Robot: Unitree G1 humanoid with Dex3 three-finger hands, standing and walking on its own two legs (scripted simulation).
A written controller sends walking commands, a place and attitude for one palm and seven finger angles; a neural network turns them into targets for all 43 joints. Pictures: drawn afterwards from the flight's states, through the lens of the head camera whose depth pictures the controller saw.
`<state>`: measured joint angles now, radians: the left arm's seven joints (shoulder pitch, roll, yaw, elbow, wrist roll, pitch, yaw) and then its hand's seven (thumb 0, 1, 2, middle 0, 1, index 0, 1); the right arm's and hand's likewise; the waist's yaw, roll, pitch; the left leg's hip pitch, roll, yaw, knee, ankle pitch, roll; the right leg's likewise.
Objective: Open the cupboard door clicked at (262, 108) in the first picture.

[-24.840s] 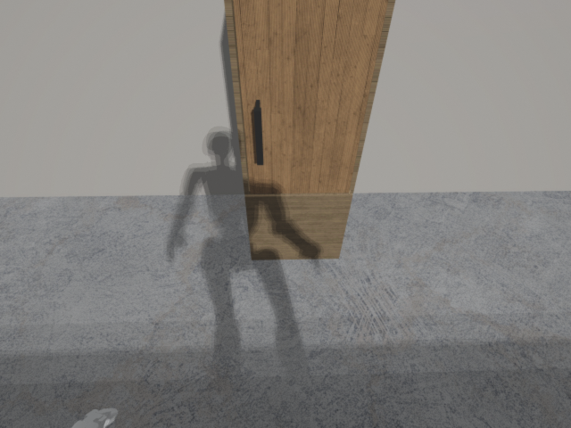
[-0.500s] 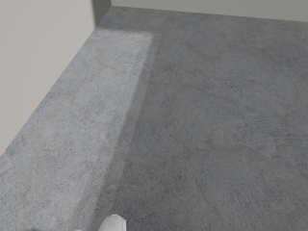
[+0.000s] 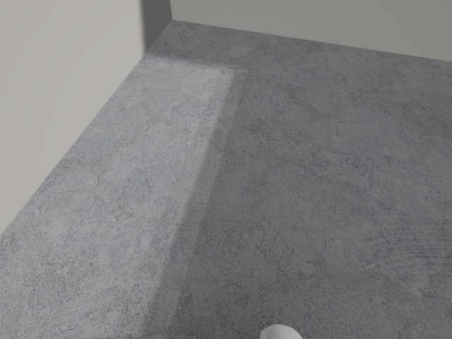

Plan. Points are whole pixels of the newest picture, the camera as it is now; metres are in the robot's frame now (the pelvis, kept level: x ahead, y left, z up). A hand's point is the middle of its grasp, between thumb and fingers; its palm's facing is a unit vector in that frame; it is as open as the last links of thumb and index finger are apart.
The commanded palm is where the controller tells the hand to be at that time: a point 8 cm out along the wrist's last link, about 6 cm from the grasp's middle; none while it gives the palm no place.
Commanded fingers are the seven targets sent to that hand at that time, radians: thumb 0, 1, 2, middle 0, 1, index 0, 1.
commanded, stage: turn to face it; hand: left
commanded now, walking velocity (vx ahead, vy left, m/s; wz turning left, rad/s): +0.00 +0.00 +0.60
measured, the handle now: out of the picture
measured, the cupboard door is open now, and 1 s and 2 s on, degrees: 45 45 45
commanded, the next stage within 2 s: none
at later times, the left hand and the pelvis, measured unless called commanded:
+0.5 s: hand (152, 314) +0.18 +0.17 -0.18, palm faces +0.27 -0.95 -0.18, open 7.3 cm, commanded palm none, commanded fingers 0.00 0.90 0.90 -0.20 -0.30 -0.20 -0.30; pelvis +0.13 -0.03 -0.01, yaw +16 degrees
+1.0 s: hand out of the picture +0.14 +0.13 -0.15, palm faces +0.50 -0.80 -0.32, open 7.4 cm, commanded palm none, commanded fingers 0.00 0.90 0.90 -0.20 -0.30 -0.20 -0.30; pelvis +0.18 -0.09 +0.00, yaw +33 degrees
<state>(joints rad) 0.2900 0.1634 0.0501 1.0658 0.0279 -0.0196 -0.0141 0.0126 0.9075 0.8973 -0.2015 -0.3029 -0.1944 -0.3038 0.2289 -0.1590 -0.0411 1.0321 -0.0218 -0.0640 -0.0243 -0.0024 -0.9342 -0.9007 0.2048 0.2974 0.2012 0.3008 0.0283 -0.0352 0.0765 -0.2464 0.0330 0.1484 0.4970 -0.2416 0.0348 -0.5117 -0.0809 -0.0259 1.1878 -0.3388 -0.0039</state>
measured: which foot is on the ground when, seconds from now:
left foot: down 0.00-0.20, up 0.22-0.50, down 0.52-0.88, up 0.90-1.00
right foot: up 0.00-0.16, down 0.18-0.52, up 0.54-0.86, down 0.88-1.00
